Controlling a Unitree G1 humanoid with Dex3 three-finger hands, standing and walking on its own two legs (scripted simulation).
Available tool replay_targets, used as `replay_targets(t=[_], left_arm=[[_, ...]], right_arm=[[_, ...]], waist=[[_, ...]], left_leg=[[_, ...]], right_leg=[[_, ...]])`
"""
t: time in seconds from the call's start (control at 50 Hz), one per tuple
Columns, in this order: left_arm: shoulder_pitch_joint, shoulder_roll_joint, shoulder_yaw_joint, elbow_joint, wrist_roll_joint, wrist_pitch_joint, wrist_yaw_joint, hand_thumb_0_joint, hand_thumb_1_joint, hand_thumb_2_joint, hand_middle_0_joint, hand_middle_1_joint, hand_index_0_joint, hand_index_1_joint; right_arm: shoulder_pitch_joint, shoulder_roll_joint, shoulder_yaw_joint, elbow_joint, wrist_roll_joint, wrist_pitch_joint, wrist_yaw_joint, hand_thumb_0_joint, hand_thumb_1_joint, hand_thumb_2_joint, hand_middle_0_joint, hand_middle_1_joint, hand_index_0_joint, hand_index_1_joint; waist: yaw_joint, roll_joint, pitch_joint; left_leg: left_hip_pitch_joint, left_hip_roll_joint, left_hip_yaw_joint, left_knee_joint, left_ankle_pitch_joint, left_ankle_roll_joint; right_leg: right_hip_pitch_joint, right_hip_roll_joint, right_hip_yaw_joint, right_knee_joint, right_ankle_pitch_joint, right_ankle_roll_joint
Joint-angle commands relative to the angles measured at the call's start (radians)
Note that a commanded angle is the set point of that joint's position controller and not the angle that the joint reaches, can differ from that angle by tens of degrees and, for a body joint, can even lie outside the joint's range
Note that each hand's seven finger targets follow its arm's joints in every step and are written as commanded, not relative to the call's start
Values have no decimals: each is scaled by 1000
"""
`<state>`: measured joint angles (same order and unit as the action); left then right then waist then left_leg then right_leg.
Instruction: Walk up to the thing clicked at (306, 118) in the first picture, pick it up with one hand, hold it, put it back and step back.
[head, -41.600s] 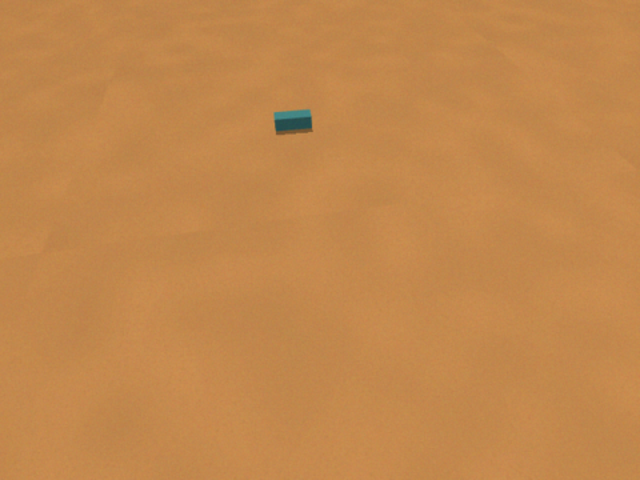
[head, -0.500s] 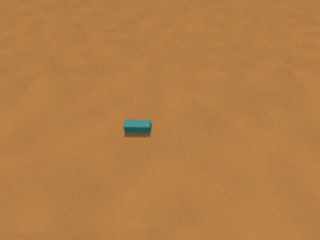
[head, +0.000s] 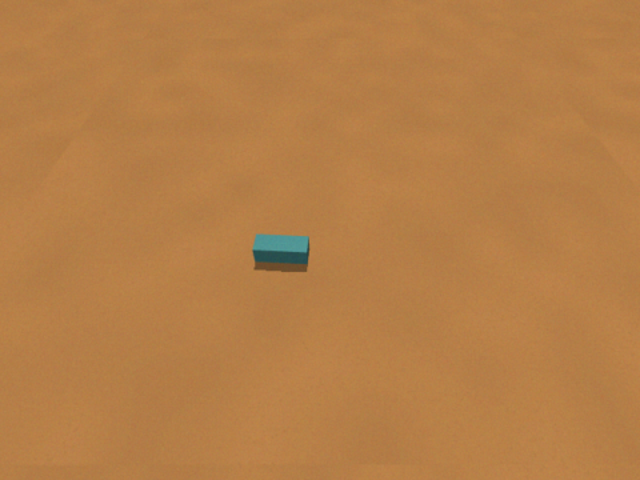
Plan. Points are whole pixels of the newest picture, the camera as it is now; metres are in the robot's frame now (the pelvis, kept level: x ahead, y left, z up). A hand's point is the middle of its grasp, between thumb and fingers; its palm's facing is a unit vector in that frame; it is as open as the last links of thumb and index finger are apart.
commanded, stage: step back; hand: left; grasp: from above
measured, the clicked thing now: (281, 249) +1.05 +0.20 -0.73
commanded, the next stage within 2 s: stand in 0.14 s
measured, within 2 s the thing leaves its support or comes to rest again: neither
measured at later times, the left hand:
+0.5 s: hand out of the picture +0.09 +0.24 -0.14, palm faces -0.03 -0.94 -0.34, open 7.4 cm
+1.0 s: hand out of the picture +0.07 +0.25 -0.14, palm faces -0.02 -0.94 -0.35, open 7.4 cm
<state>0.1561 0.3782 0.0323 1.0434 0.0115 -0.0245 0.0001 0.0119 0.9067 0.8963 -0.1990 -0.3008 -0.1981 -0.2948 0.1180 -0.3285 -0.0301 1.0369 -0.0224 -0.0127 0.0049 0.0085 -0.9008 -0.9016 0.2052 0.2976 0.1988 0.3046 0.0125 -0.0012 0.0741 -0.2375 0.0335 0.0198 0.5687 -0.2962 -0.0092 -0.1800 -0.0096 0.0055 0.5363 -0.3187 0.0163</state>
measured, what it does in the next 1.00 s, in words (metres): stands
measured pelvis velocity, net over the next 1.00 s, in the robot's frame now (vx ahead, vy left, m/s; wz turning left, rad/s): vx -0.01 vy -0.01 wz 0.01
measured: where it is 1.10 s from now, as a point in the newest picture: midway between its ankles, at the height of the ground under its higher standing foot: outside the picture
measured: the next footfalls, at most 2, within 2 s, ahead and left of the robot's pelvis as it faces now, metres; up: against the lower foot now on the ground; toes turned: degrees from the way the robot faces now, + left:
none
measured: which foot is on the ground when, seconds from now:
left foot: down 0.00-1.00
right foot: down 0.00-1.00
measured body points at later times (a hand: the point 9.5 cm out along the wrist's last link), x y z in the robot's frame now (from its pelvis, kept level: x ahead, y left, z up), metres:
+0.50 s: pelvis +0.00 +0.00 +0.02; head +0.01 +0.00 +0.46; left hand +0.10 +0.29 -0.11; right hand +0.09 -0.30 -0.12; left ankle +0.01 +0.12 -0.73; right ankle -0.02 -0.13 -0.73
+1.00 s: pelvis -0.01 -0.01 +0.02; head +0.00 -0.01 +0.47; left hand +0.07 +0.30 -0.11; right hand +0.07 -0.30 -0.12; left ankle +0.01 +0.12 -0.73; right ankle -0.02 -0.13 -0.73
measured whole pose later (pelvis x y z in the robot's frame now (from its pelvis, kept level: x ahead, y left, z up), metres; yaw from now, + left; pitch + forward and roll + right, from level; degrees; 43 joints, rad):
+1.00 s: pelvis -0.01 -0.01 +0.02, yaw +0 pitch -2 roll +0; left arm 0.10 0.35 0.00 1.14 0.01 -0.02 -0.01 0.01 0.91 0.90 -0.20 -0.30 -0.20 -0.29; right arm 0.10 -0.35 0.00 1.15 -0.01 -0.02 0.01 0.01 -0.90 -0.90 0.20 0.30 0.20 0.30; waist -0.01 0.01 0.05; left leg -0.12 0.03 0.02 0.32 -0.15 -0.02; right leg -0.08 -0.01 0.00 0.31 -0.19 0.01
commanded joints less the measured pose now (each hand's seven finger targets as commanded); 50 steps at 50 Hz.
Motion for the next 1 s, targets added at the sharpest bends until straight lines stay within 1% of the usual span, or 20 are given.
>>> replay_targets(t=[0.0,0.04,0.06,0.1,0.12,0.16,0.22,0.28,0.46,0.5,0.54,0.58,0.6,0.62,0.68,0.74,0.86,0.9,0.94,0.98], left_arm=[[-45,217,42,-57,-9,-25,21,0,900,900,-200,-300,-200,-300],[-40,212,39,-45,-7,-23,23,0,900,900,-200,-300,-200,-300],[-61,212,37,-48,-6,-23,23,0,900,900,-200,-300,-200,-300],[-72,206,36,-44,-6,-20,23,0,900,900,-200,-300,-200,-300],[-86,172,16,-23,-15,-14,18,0,900,900,-200,-300,-200,-300],[-86,170,14,-18,-11,-12,16,0,900,900,-200,-300,-200,-300],[-109,180,14,-5,-9,-12,18,0,900,900,-200,-300,-200,-300],[-121,181,13,7,-10,-8,13,0,900,900,-200,-300,-200,-300],[-129,182,9,35,-3,-13,8,0,900,900,-200,-300,-200,-300],[-138,185,10,36,-2,-15,7,0,900,900,-200,-300,-200,-300],[-127,183,10,40,-1,-15,7,0,900,900,-200,-300,-200,-300],[-123,188,10,45,-2,-16,8,0,900,900,-200,-300,-200,-300],[-130,193,12,43,-3,-17,9,0,900,900,-200,-300,-200,-300],[-116,184,9,45,-5,-18,7,0,900,900,-200,-300,-200,-300],[-109,188,9,47,-4,-18,8,0,900,900,-200,-300,-200,-300],[-112,190,10,47,-6,-13,8,0,900,900,-200,-300,-200,-300],[-97,190,9,50,-6,-12,6,0,900,900,-200,-300,-200,-300],[-94,189,7,50,-6,-11,6,0,900,900,-200,-300,-200,-300],[-98,188,7,47,-3,-12,7,0,900,900,-200,-300,-200,-300],[-92,193,7,46,-3,-12,7,0,900,900,-200,-300,-200,-300]], right_arm=[[-51,-233,-53,-47,10,-21,-19,0,-900,-900,200,300,200,300],[-74,-228,-52,-43,13,-19,-18,0,-900,-900,200,300,200,300],[-72,-225,-51,-38,12,-17,-18,0,-900,-900,200,300,200,300],[-91,-221,-50,-30,11,-16,-18,0,-900,-900,200,300,200,300],[-80,-232,-36,-20,20,-19,-14,0,-900,-900,200,300,200,300],[-95,-234,-35,-12,17,-24,-12,0,-900,-900,200,300,200,300],[-98,-228,-29,1,17,-26,-13,0,-900,-900,200,300,200,300],[-116,-222,-24,10,19,-28,-11,0,-900,-900,200,300,200,300],[-137,-222,-22,35,17,-22,-5,0,-900,-900,200,300,200,300],[-113,-224,-19,41,15,-24,-4,0,-900,-900,200,300,200,300],[-124,-230,-20,42,13,-24,-5,0,-900,-900,200,300,200,300],[-116,-225,-20,45,13,-23,-4,0,-900,-900,200,300,200,300],[-104,-221,-19,47,13,-23,-4,0,-900,-900,200,300,200,300],[-106,-230,-18,51,15,-24,-3,0,-900,-900,200,300,200,300],[-94,-226,-16,52,15,-22,-5,0,-900,-900,200,300,200,300],[-78,-228,-13,58,13,-21,-7,0,-900,-900,200,300,200,300],[-62,-229,-6,58,15,-23,-8,0,-900,-900,200,300,200,300],[-63,-231,-6,55,14,-22,-7,0,-900,-900,200,300,200,300],[-68,-237,-7,52,14,-21,-7,0,-900,-900,200,300,200,300],[-64,-232,-6,51,15,-20,-7,0,-900,-900,200,300,200,300]], waist=[[-5,10,-157],[-1,-5,-159],[-8,-14,-149],[-5,-8,-143],[-14,-4,-133],[-9,-1,-132],[-14,0,-149],[-9,13,-130],[-10,-2,-96],[-21,-6,-101],[-13,1,-102],[-16,-8,-113],[-21,-18,-113],[-15,-4,-110],[-19,-12,-106],[-20,1,-97],[-19,-4,-99],[-17,-7,-85],[-17,-8,-96],[-19,-16,-89]], left_leg=[[83,88,-68,-71,450,53],[103,92,-65,-72,442,63],[91,90,-64,-86,422,59],[91,93,-66,-111,389,55],[110,104,-109,-163,396,54],[149,112,-107,-174,468,52],[174,110,-95,-189,516,44],[173,105,-96,-239,430,30],[161,95,-90,-293,212,20],[144,98,-88,-294,226,22],[151,100,-91,-296,214,23],[172,99,-91,-292,219,21],[168,101,-91,-290,244,20],[177,100,-91,-286,243,19],[170,102,-90,-284,247,21],[144,99,-89,-293,222,16],[145,105,-96,-294,259,19],[134,102,-99,-302,214,19],[148,108,-101,-289,238,24],[148,104,-99,-290,224,24]], right_leg=[[70,-102,86,-40,474,-64],[60,-98,83,-55,475,-57],[62,-98,87,-59,451,-58],[59,-97,87,-65,419,-56],[59,-99,81,-109,398,-43],[67,-96,75,-131,411,-30],[108,-106,70,-151,453,-29],[101,-104,73,-192,366,-25],[66,-114,86,-277,222,-26],[91,-119,89,-275,257,-27],[84,-119,88,-276,244,-28],[67,-118,87,-282,231,-29],[76,-120,89,-276,253,-31],[65,-119,91,-285,255,-28],[69,-121,91,-278,273,-30],[77,-119,93,-284,253,-30],[85,-119,88,-274,266,-32],[70,-116,82,-283,219,-29],[70,-119,83,-283,237,-29],[63,-120,84,-287,232,-29]])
